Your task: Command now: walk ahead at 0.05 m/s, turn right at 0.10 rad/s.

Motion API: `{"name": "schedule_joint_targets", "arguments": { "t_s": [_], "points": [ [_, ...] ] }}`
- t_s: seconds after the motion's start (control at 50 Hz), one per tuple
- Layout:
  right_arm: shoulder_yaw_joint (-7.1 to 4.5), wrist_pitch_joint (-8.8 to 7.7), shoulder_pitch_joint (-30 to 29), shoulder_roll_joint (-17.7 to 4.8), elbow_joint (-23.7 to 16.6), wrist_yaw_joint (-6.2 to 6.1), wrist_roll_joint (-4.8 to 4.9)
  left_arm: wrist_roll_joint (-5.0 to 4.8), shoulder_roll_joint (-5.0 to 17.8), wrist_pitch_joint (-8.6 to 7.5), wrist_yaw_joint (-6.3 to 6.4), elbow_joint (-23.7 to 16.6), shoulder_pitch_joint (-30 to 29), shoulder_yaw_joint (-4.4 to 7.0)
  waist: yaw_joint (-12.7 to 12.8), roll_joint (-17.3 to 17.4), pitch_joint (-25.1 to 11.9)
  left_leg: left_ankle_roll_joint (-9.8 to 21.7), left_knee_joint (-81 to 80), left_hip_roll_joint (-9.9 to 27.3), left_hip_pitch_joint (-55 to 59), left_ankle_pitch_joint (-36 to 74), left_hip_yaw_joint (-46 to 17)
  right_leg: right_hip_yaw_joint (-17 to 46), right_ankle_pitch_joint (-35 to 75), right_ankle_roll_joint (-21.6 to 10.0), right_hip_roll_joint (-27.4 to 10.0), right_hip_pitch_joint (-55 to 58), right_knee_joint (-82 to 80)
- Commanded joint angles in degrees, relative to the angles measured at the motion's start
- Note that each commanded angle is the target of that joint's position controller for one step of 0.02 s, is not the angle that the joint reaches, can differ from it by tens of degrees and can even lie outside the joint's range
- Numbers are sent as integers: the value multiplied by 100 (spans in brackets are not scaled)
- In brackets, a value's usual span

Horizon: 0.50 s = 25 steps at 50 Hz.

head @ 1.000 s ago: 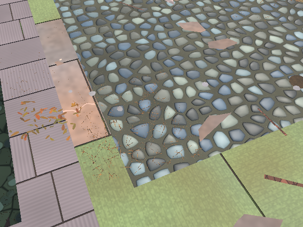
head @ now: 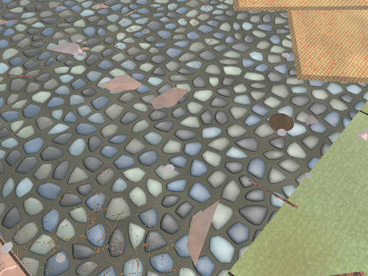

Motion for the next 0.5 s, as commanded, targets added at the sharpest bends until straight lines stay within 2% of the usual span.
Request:
{"name": "schedule_joint_targets", "arguments": {
  "t_s": [0.02, 0.04, 0.06, 0.1, 0.22, 0.34, 0.36, 0.4, 0.44, 0.46, 0.48, 0.5],
  "points": [
    [-102, -78, -188, -532, -313, -8, -73, 83, 518, -137, -40, -366, -117, 125, 2, -659, -328, -159, -388, 226, 442, -544, -240, 622, -1074, -510, -502, -259, -1050],
    [-113, -64, -187, -555, -256, -28, -53, 97, 521, -181, -51, -346, -127, 121, 18, -621, -218, -114, -368, 254, 434, -438, -264, 524, -934, -378, -391, -302, -1001],
    [-128, -55, -136, -611, -206, -49, -44, 70, 565, -229, -53, -341, -115, 130, 30, -594, -174, -64, -350, 276, 386, -310, -295, 477, -598, -305, -355, -238, -922],
    [-131, -70, -68, -619, -122, -53, -25, 18, 573, -293, -34, -294, 59, 128, 59, -414, -244, -4, -361, 313, 356, -61, -341, 423, 31, -264, -331, -25, -718],
    [-128, -55, -54, -589, 147, -83, 23, -11, 516, -305, -12, -285, 132, 115, 81, -128, -416, -30, -248, 344, 558, 441, -345, 330, 756, -292, -252, 173, -525],
    [-145, 24, -55, -627, 420, -155, 48, -25, 459, -328, -24, -183, 193, 120, 50, -55, -462, -36, -180, 377, 763, 688, -369, 258, 1082, -284, -195, 207, -529],
    [-130, 42, 27, -571, 507, -164, 43, -27, 424, -323, -20, -101, 316, 116, 50, -94, -585, -35, -165, 305, 824, 243, -282, 224, 582, -299, -156, 261, -611],
    [-157, 61, 24, -601, 598, -174, 89, -74, 607, -290, -10, -31, 440, 191, 96, -330, -296, 7, 179, 15, 428, -1222, 16, 418, -1162, -523, -182, 79, -860],
    [-159, -45, -214, -555, 503, -150, 129, -115, 776, -317, -1, 1, 666, 244, 225, -762, 197, 57, 794, -116, -382, -1717, 195, 1316, -2739, -923, -723, -3, -1496],
    [-157, -143, -321, -518, 434, -117, 174, -151, 891, -360, 5, 55, 778, 277, 247, -978, 385, 138, 1085, -90, -720, -1601, 177, 1890, -3018, -1151, -1100, 92, -1788],
    [-159, -247, -379, -517, 396, -81, 210, -188, 942, -415, 14, 101, 810, 297, 234, -1030, 542, 261, 1167, 41, -846, -1524, 26, 2245, -2899, -1303, -1340, 80, -1889],
    [-168, -342, -295, -523, 423, -35, 239, -201, 918, -464, 20, 112, 730, 294, 143, -1032, 559, 387, 1021, 143, -806, -1495, -61, 2258, -2546, -1324, -1403, 124, -1838]
  ]
}}
Velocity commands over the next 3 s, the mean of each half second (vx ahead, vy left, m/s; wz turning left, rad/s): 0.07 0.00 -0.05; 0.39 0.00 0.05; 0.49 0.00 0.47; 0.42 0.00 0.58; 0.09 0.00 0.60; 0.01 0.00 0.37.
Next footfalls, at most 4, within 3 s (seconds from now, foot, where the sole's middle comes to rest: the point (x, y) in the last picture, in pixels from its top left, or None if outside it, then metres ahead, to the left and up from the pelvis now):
1.00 right None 0.44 -0.14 -0.77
1.54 left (149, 229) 0.67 0.17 -0.77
2.00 right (160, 159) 1.00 0.13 -0.77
2.44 left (125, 205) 0.77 0.27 -0.77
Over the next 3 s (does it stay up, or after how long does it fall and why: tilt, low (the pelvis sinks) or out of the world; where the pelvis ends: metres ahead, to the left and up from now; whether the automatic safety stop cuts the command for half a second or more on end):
stays up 0.85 0.17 0.00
